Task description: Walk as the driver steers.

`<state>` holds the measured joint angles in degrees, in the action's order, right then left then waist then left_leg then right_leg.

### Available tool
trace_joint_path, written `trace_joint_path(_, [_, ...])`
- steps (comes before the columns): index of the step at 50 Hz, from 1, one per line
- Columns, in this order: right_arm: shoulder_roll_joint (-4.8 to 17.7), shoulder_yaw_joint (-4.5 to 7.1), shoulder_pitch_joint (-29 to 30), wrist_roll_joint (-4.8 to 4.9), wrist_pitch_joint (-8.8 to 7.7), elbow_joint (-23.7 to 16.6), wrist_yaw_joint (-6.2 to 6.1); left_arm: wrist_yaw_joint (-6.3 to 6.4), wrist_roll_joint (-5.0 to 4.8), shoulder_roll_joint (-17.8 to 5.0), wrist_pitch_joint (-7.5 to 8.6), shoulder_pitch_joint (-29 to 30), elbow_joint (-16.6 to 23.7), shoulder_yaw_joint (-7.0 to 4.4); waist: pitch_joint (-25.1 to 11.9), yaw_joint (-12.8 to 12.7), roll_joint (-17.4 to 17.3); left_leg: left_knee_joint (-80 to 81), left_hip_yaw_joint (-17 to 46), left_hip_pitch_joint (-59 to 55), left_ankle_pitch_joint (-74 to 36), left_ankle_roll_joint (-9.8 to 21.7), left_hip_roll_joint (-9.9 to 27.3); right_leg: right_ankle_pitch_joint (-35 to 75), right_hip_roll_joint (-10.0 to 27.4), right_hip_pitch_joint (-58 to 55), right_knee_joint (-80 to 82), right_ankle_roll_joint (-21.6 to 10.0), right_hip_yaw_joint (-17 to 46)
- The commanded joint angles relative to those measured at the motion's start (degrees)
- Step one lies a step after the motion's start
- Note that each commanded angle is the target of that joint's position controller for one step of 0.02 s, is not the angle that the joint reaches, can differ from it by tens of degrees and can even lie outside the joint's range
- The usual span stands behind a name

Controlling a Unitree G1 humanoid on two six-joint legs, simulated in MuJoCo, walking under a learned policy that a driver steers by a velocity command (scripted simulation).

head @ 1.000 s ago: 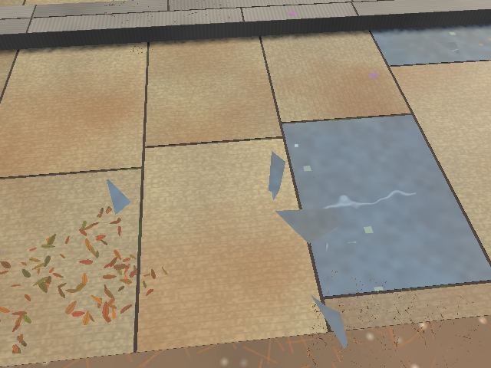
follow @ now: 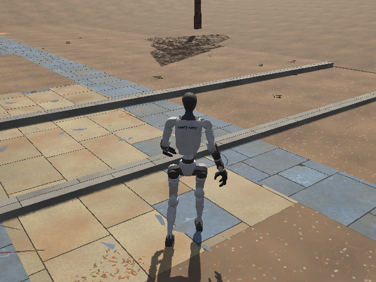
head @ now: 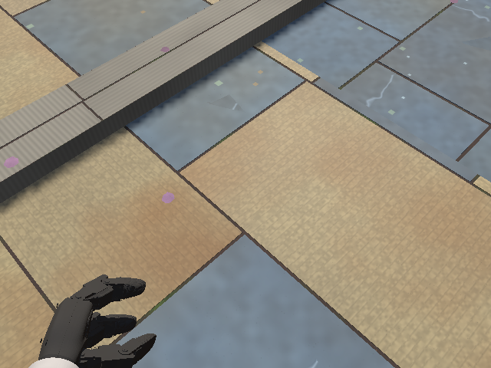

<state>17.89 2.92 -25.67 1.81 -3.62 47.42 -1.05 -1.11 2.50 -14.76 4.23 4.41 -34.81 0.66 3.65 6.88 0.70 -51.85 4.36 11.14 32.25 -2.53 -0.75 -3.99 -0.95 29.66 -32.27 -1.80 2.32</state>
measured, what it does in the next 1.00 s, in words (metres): walks ahead, turning left: left foot, then right foot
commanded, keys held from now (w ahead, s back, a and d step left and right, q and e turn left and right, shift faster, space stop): q+shift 0.96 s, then w+q+shift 0.04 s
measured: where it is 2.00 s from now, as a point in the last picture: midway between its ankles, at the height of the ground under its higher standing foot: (14, 361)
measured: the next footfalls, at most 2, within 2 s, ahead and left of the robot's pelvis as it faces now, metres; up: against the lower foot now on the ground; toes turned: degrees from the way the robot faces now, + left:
left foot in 0.36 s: +0.15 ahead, +0.17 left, +0.00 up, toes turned +23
right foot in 0.78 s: +0.29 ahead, +0.00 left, +0.00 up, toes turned +51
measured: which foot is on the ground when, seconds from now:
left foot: up 0.00-0.34, down 0.36-0.78, up 0.80-1.00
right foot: down 0.00-0.36, up 0.38-0.76, down 0.78-1.00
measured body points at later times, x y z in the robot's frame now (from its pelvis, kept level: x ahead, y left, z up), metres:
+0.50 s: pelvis +0.10 +0.05 +0.01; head +0.14 +0.10 +0.46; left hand +0.15 +0.39 -0.10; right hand +0.37 -0.15 -0.06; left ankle +0.11 +0.15 -0.72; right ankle +0.14 -0.10 -0.64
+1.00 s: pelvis +0.16 +0.03 +0.02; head +0.20 +0.05 +0.47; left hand +0.02 +0.32 -0.07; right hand +0.50 -0.02 -0.07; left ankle +0.05 +0.11 -0.63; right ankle +0.26 -0.03 -0.72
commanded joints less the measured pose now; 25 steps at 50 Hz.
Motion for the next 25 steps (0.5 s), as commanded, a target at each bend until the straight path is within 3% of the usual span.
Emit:
trace_joint_path(1, [8.5,2.06,-1.9,0.71,1.21,-6.4,-0.54,1.09,-2.06,-8.6,-2.23,-13.8,0.7,-3.84,-23.5,-9.3,6.4,-24.6,1.3,28.1,3.3,-2.1,2.9,36.4,23.2,-41.3,3.8,-15.4,18.5])
trace_joint_path(2, [7.6,2.21,0.2,0.25,2.31,-6.7,-1.35,1.21,-2.56,-7.2,-2.29,-11.4,-0.3,-3.61,-17.5,-7.9,3.5,-23.6,-0.2,28.8,0.2,-3.2,4.6,31.0,20.6,-33.9,6.7,-14.1,15.1])
trace_joint_path(3, [7.3,2.63,0.1,-0.13,3.63,-7.0,-1.94,1.23,-2.27,-6.0,-2.29,-8.7,-0.6,-3.48,-14.0,-5.7,4.3,-23.0,-0.5,26.7,-1.7,-3.9,6.1,25.8,19.4,-26.5,9.5,-13.5,12.3])
trace_joint_path(5, [4.9,2.59,-0.3,-0.19,5.64,-8.4,-2.27,1.43,-1.06,-6.4,-2.06,-5.0,-1.3,-4.18,-10.2,-3.2,7.0,-21.5,-1.7,21.5,-4.6,-4.4,7.3,18.0,18.9,-15.3,15.1,-13.3,7.1])
trace_joint_path(8, [3.4,2.45,4.7,-0.75,6.2,-11.4,-1.8,2.47,-1.23,-7.6,-1.44,-3.6,-2.7,-5.24,-9.4,-3.5,5.2,-11.9,-2.3,20.2,-12.2,-3.2,8.8,14.9,19.0,-13.8,16.9,-12.9,0.7])
trace_joint_path(11, [3.0,2.21,8.1,-0.78,6.09,-12.9,-0.03,3.28,-1.76,-8.8,-1.93,-2.4,-3.4,-5.93,-10.2,-4.0,5.3,-1.0,-4.1,14.5,-20.7,-1.0,8.4,11.5,18.6,-13.9,16.6,-11.1,-5.3])
trace_joint_path(16, [5.7,3.48,11.8,-0.74,7.4,-15.6,2.21,2.13,-4.17,-11.4,-2.75,-4.6,-5.3,-7.37,-8.6,-4.4,4.7,13.6,-8.6,9.3,-20.3,3.3,5.4,6.7,20.4,-19.4,10.1,-6.3,-9.2])
trace_joint_path(17, [6.1,3.99,11.0,-0.99,7.46,-15.4,2.03,1.92,-4.62,-10.7,-2.95,-5.7,-5.9,-7.37,-8.6,-4.1,3.1,17.7,-9.3,6.0,-22.4,4.8,3.8,3.5,19.1,-18.8,5.8,-4.0,-10.8])
trace_joint_path(18, [8.4,5.1,8.5,-1.55,7.37,-14.8,1.41,1.51,-4.39,-8.9,-3.28,-9.0,-7.4,-7.15,-8.2,-3.7,-2.2,22.6,-6.3,0.9,-29.5,7.1,3.2,-2.4,15.8,-15.8,-2.8,-0.7,-13.2])
trace_joint_path(19, [17.1,7.35,6.4,-1.66,7.01,-15.8,0.26,1.24,-2.14,-7.4,-3.65,-11.1,-6.2,-6.85,-6.6,-5.2,-20.8,27.2,13.6,-8.0,-56.7,13.5,15.8,-25.8,7.9,-0.3,-22.5,5.0,-17.5])
trace_joint_path(20, [18.6,6.87,7.4,-3.53,5.42,-17.9,0.76,1.72,-0.78,-7.0,-3.74,-6.6,-3.0,-6.35,-11.1,-4.5,-22.1,30.4,30.1,-10.3,-50.8,23.6,21.3,-35.8,0.4,11.4,-35.2,6.7,-5.4])
trace_joint_path(21, [16.1,6.49,7.4,-3.37,4.06,-18.1,1.58,2.03,-1.73,-9.2,-3.75,-3.4,-2.7,-6.86,-12.9,-2.4,-13.2,32.1,26.9,-11.2,-45.7,22.9,20.1,-32.6,0.8,13.5,-39.5,5.4,0.6])
trace_joint_path(22, [14.8,6.13,9.0,-2.4,3.26,-17.8,1.33,2.36,-2.67,-8.8,-3.52,-3.1,-2.4,-6.88,-11.6,-4.1,-10.1,31.8,23.5,-10.0,-42.0,20.1,17.4,-27.3,1.3,14.0,-38.3,4.0,2.4])
trace_joint_path(23, [12.8,5.64,11.9,-1.14,3.43,-18.3,0.77,2.84,-2.26,-9.0,-3.42,-4.5,-3.6,-7.0,-11.0,-5.8,-6.4,31.2,20.6,-8.6,-39.1,17.3,15.2,-23.1,2.4,13.7,-35.6,3.7,3.3])
trace_joint_path(24, [11.5,5.17,14.9,-0.63,4.0,-19.2,0.0,3.11,-1.83,-9.6,-3.37,-5.0,-3.8,-7.2,-10.8,-7.1,-6.8,30.9,18.9,-5.8,-38.6,15.9,13.9,-20.2,2.5,11.5,-32.4,3.8,3.9])
trace_joint_path(25, [10.8,4.84,16.2,-0.99,4.48,-20.2,-0.65,2.89,-1.82,-9.4,-3.27,-5.2,-4.2,-7.16,-11.6,-7.7,-7.4,30.7,17.7,-3.8,-40.1,15.4,12.4,-18.2,1.5,8.5,-30.9,4.2,3.6])
Velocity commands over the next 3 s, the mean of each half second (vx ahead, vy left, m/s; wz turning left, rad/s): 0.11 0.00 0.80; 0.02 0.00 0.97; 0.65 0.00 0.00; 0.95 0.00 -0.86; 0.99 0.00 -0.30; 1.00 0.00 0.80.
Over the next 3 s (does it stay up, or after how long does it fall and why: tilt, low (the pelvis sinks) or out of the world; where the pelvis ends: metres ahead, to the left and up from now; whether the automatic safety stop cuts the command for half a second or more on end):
stays up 1.39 0.86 0.07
